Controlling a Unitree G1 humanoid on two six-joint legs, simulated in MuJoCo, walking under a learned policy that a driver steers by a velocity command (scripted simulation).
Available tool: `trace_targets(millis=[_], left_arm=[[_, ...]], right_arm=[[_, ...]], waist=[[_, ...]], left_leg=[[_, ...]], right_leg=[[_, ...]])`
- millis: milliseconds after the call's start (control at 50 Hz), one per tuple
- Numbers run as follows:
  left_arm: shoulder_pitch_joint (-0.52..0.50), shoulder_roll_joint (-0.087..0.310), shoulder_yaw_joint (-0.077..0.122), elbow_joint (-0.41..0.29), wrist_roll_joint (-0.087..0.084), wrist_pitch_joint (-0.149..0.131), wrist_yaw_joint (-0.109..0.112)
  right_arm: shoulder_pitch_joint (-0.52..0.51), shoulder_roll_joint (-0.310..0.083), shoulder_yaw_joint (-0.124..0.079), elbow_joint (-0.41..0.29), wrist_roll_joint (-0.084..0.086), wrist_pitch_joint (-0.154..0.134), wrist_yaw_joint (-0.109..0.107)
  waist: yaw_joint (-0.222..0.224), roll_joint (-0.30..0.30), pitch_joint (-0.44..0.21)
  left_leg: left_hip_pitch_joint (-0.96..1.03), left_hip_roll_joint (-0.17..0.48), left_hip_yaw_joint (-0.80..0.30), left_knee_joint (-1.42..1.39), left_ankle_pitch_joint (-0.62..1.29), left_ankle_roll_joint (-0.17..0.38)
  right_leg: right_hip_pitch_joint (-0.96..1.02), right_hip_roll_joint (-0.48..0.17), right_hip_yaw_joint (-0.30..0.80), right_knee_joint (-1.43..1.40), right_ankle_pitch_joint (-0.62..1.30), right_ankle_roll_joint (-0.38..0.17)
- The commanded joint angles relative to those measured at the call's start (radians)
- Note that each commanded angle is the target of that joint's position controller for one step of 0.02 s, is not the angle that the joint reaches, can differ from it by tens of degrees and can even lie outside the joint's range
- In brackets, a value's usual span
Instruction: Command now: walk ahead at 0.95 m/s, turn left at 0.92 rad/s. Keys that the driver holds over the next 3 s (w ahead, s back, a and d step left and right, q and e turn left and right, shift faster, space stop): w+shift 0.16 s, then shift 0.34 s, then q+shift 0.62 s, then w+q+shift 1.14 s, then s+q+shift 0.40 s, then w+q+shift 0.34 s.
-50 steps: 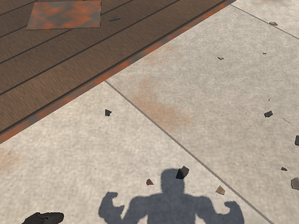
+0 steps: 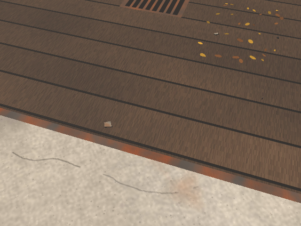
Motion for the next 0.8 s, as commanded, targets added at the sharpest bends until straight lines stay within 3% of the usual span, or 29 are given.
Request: trace_targets(millis=[20, 80, 100, 120, 160, 180, 200, 220, 240, 260, 280, 300, 320, 340, 360, 400, 460, 500, 540, 600, 620, 640, 660, 680, 700, 720, 740, 760, 800], left_arm=[[-0.12, 0.062, -0.01, -0.06, 0.008, -0.02, 0.003], [-0.034, 0.108, -0.011, -0.019, 0.004, -0.023, 0.005], [-0.03, 0.162, -0.004, -0.014, -0.003, -0.023, 0.006], [-0.004, 0.2, 0.003, -0.005, -0.008, -0.02, 0.01], [0.022, 0.253, 0.008, 0.014, -0.005, -0.002, 0.021], [-0.011, 0.256, 0.005, 0.008, -0.009, 0.008, 0.023], [-0.045, 0.232, -0.007, -0.01, -0.018, 0.005, 0.03], [0.154, 0.028, -0.066, -0.044, 0.015, -0.012, 0.007], [0.109, 0.135, -0.057, -0.025, -0.022, -0.046, 0.0], [-0.06, 0.168, -0.039, -0.082, -0.057, -0.052, 0.006], [-0.11, 0.128, -0.051, -0.113, -0.057, -0.054, 0.017], [-0.124, 0.117, -0.05, -0.094, -0.044, -0.046, 0.023], [-0.093, 0.117, -0.045, -0.081, -0.04, -0.032, 0.02], [-0.069, 0.105, -0.045, -0.074, -0.034, -0.016, 0.014], [-0.06, 0.087, -0.048, -0.068, -0.027, -0.004, 0.01], [-0.097, 0.047, -0.057, -0.078, -0.009, 0.007, 0.003], [-0.224, 0.016, -0.074, -0.111, 0.007, -0.004, -0.011], [-0.315, 0.027, -0.073, -0.132, 0.006, -0.015, -0.029], [-0.375, 0.065, -0.06, -0.165, 0.009, -0.018, -0.034], [-0.28, 0.138, -0.029, -0.144, 0.021, -0.017, -0.022], [-0.205, 0.154, -0.022, -0.123, 0.028, -0.018, -0.014], [-0.144, 0.206, -0.016, -0.13, 0.05, -0.019, -0.004], [-0.138, 0.18, -0.029, -0.151, 0.067, 0.001, -0.003], [-0.158, 0.123, -0.035, -0.181, 0.036, 0.025, -0.003], [-0.222, 0.098, -0.039, -0.198, 0.015, 0.046, 0.007], [-0.274, 0.07, -0.047, -0.19, 0.004, 0.064, 0.017], [-0.315, 0.063, -0.05, -0.186, 0.007, 0.074, 0.025], [-0.347, 0.075, -0.046, -0.18, 0.02, 0.078, 0.029], [-0.372, 0.086, -0.036, -0.174, 0.033, 0.074, 0.032]], right_arm=[[-0.085, 0.017, 0.02, -0.107, -0.01, -0.012, 0.019], [-0.189, 0.046, 0.036, -0.124, -0.024, -0.029, 0.039], [-0.2, 0.051, 0.038, -0.131, -0.019, -0.039, 0.048], [-0.215, 0.018, 0.025, -0.134, -0.019, -0.044, 0.053], [-0.107, -0.069, -0.02, -0.121, -0.015, -0.041, 0.051], [0.118, -0.136, -0.056, -0.06, -0.015, -0.032, 0.041], [0.31, -0.179, -0.079, 0.006, -0.023, -0.019, 0.022], [0.264, -0.267, -0.076, 0.014, -0.051, -0.028, 0.012], [0.304, -0.175, -0.058, -0.011, -0.063, -0.038, 0.014], [0.258, -0.159, -0.046, 0.007, -0.066, -0.051, 0.022], [0.177, -0.152, -0.043, 0.024, -0.049, -0.064, 0.024], [0.097, -0.112, -0.031, 0.022, -0.045, -0.07, 0.021], [0.063, -0.084, -0.022, 0.019, -0.06, -0.077, 0.019], [0.05, -0.059, -0.013, 0.027, -0.064, -0.08, 0.018], [0.04, -0.048, -0.009, 0.041, -0.054, -0.084, 0.015], [0.029, -0.058, -0.009, 0.071, -0.046, -0.091, 0.002], [0.019, -0.073, -0.012, 0.096, -0.049, -0.077, -0.024], [0.094, -0.093, -0.016, 0.128, -0.046, -0.067, -0.032], [0.125, -0.122, -0.025, 0.151, -0.039, -0.056, -0.035], [0.087, -0.127, -0.034, 0.147, -0.036, -0.033, -0.042], [0.059, -0.115, -0.032, 0.13, -0.035, -0.024, -0.043], [0.09, -0.062, -0.016, 0.094, -0.053, -0.021, -0.04], [0.304, 0.003, 0.004, 0.126, -0.037, -0.018, -0.032], [0.332, -0.123, -0.021, 0.151, -0.025, -0.002, -0.025], [0.225, -0.172, -0.043, 0.125, -0.011, 0.023, -0.028], [0.163, -0.162, -0.046, 0.11, -0.009, 0.049, -0.04], [0.147, -0.145, -0.047, 0.1, -0.009, 0.073, -0.051], [0.161, -0.116, -0.044, 0.093, -0.008, 0.092, -0.058], [0.167, -0.073, -0.04, 0.078, -0.02, 0.103, -0.067]], waist=[[-0.06, -0.124, 0.155], [-0.031, -0.044, 0.179], [-0.054, -0.071, 0.186], [-0.067, -0.102, 0.159], [-0.18, -0.204, 0.035], [-0.299, -0.203, -0.074], [-0.383, -0.135, -0.133], [-0.155, 0.228, -0.288], [-0.232, 0.081, -0.533], [-0.23, -0.008, -0.369], [-0.164, -0.091, -0.191], [-0.122, -0.125, -0.086], [-0.085, -0.101, -0.042], [-0.056, -0.074, -0.037], [-0.041, -0.058, -0.027], [-0.029, -0.043, -0.009], [-0.065, -0.01, -0.014], [-0.123, -0.023, -0.038], [-0.13, -0.005, -0.024], [-0.056, 0.022, -0.048], [-0.014, -0.002, -0.088], [-0.018, -0.131, -0.216], [-0.076, -0.361, -0.403], [-0.056, -0.25, -0.502], [-0.049, -0.181, -0.384], [-0.063, -0.133, -0.248], [-0.083, -0.149, -0.153], [-0.108, -0.191, -0.096], [-0.116, -0.219, -0.073]], left_leg=[[-0.134, 0.044, -0.031, -0.092, 0.112, -0.015], [0.007, -0.023, 0.064, -0.345, 0.218, 0.03], [0.101, -0.051, 0.102, -0.427, 0.211, 0.052], [0.175, -0.109, 0.155, -0.457, 0.184, 0.068], [0.356, -0.19, 0.179, -0.502, 0.072, 0.119], [0.624, -0.214, 0.16, -0.595, 0.139, 0.157], [0.954, -0.157, 0.041, -0.747, 0.314, 0.174], [1.363, 0.155, -0.457, -0.657, 0.448, 0.31], [1.336, 0.237, -0.727, -0.803, 0.398, 0.372], [1.177, 0.205, -0.614, -0.875, 0.552, 0.32], [0.989, 0.178, -0.487, -0.896, 0.637, 0.289], [0.832, 0.141, -0.382, -0.922, 0.651, 0.259], [0.706, 0.122, -0.305, -0.952, 0.735, 0.239], [0.65, 0.105, -0.265, -0.987, 0.755, 0.228], [0.607, 0.085, -0.215, -1.019, 0.764, 0.218], [0.524, 0.04, -0.121, -1.048, 0.853, 0.201], [0.49, -0.064, 0.015, -1.047, 0.798, 0.156], [0.549, -0.05, -0.008, -1.038, 0.67, 0.132], [0.587, -0.019, -0.081, -0.992, 0.597, 0.116], [0.662, -0.005, -0.176, -0.804, 0.59, 0.081], [0.649, -0.053, -0.167, -0.673, 0.575, 0.045], [0.492, -0.14, -0.155, -0.416, 0.253, -0.007], [0.251, -0.262, -0.129, -0.063, -0.527, -0.073], [0.238, -0.196, -0.184, 0.044, -0.489, -0.086], [0.177, -0.144, -0.136, 0.081, -0.399, -0.11], [0.139, -0.106, -0.088, 0.052, -0.329, -0.129], [0.151, -0.074, -0.074, 0.027, -0.287, -0.142], [0.214, -0.059, -0.049, -0.023, -0.262, -0.147], [0.263, -0.049, -0.006, -0.102, -0.223, -0.149]], right_leg=[[-0.09, -0.257, 0.098, -0.208, 0.386, -0.12], [-0.09, -0.242, -0.007, -0.262, 0.62, -0.109], [-0.098, -0.265, -0.032, -0.249, 0.837, -0.114], [-0.047, -0.28, -0.045, -0.212, 1.124, -0.124], [0.067, -0.322, -0.046, 0.026, 1.533, -0.131], [0.017, -0.313, -0.042, 0.263, 1.602, -0.12], [-0.188, -0.241, -0.043, 0.579, 1.309, -0.075], [-0.603, -0.045, 0.035, 1.052, -0.144, -0.023], [-0.6, -0.013, 0.253, 1.173, -0.191, -0.04], [-0.626, -0.042, 0.26, 1.16, -0.127, -0.037], [-0.647, -0.083, 0.247, 1.067, -0.078, -0.033], [-0.642, -0.115, 0.226, 1.006, -0.043, -0.024], [-0.573, -0.139, 0.224, 0.976, -0.014, -0.023], [-0.544, -0.15, 0.22, 0.93, 0.015, -0.017], [-0.529, -0.158, 0.209, 0.86, 0.037, -0.007], [-0.505, -0.141, 0.165, 0.718, 0.107, 0.018], [-0.443, -0.079, 0.102, 0.403, 0.382, 0.036], [-0.408, -0.042, 0.103, 0.25, 0.583, 0.029], [-0.402, -0.023, 0.139, 0.169, 0.591, 0.006], [-0.35, -0.016, 0.176, 0.118, 0.506, -0.039], [-0.249, -0.033, 0.168, 0.073, 0.66, -0.052], [0.019, -0.202, 0.289, 0.169, 1.124, -0.123], [0.295, -0.506, 0.581, 0.192, 1.392, -0.339], [0.278, -0.512, 0.642, 0.143, 1.116, -0.346], [0.178, -0.465, 0.549, 0.096, 0.811, -0.315], [0.035, -0.404, 0.464, 0.038, 0.583, -0.278], [-0.102, -0.372, 0.403, -0.014, 0.41, -0.259], [-0.228, -0.332, 0.332, -0.066, 0.325, -0.24], [-0.296, -0.315, 0.222, -0.11, 0.344, -0.242]])
Next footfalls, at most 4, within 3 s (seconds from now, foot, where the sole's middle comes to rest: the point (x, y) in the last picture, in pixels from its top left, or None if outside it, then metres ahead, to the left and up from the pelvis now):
0.20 left None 0.37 0.12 -0.76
0.62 right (166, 180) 0.71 0.02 -0.76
1.08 left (119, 216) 0.52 0.21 -0.76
1.52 right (134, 159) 0.80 0.18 -0.76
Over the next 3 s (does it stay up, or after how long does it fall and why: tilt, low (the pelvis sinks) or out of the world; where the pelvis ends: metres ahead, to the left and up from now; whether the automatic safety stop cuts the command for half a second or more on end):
stays up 0.68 0.98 0.02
